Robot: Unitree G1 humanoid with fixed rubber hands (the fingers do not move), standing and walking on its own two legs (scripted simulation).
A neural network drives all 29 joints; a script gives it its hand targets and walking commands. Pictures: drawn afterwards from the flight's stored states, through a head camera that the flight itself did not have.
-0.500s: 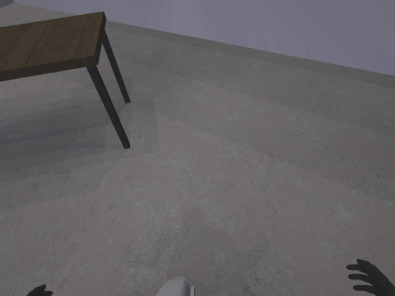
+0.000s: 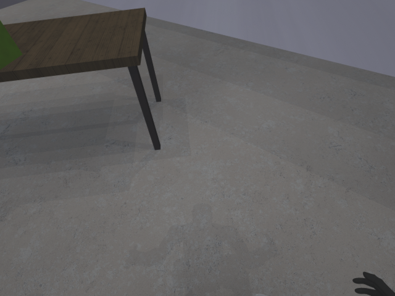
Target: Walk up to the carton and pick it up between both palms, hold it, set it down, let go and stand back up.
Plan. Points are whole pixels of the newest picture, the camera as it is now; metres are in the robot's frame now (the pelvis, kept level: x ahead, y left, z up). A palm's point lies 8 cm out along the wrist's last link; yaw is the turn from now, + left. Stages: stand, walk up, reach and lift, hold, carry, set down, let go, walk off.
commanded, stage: walk up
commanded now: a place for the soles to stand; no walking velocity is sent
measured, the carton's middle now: out of the picture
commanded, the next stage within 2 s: none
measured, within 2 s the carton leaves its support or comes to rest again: neither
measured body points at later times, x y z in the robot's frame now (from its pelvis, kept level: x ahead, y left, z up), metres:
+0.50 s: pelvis +0.13 +0.09 -0.02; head +0.12 +0.09 +0.43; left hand +0.19 +0.47 -0.09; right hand +0.27 -0.24 -0.09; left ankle +0.19 +0.19 -0.73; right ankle +0.07 -0.10 -0.70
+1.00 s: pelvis +0.27 +0.13 -0.01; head +0.29 +0.09 +0.44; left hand +0.29 +0.50 -0.06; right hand +0.43 -0.18 -0.11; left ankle +0.22 +0.20 -0.68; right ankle +0.33 +0.02 -0.73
